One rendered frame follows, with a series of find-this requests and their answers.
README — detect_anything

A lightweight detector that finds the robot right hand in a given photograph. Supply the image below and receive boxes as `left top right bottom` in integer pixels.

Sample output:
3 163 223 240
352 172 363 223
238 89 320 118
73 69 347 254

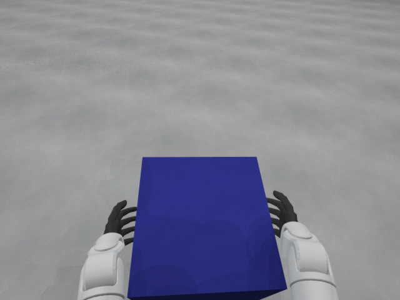
266 191 298 238

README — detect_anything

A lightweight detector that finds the carton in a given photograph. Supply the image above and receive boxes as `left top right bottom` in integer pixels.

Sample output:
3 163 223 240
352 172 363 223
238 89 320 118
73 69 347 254
127 157 287 300

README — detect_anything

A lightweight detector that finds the right robot forearm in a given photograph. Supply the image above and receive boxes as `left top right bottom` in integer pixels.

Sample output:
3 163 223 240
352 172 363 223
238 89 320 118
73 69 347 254
280 221 339 300

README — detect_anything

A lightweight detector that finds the left robot forearm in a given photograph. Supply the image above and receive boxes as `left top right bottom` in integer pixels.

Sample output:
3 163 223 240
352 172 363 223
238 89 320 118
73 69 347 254
77 232 127 300

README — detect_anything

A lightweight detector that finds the robot left hand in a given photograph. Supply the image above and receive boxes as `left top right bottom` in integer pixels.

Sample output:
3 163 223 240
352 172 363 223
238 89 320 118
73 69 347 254
104 200 137 246

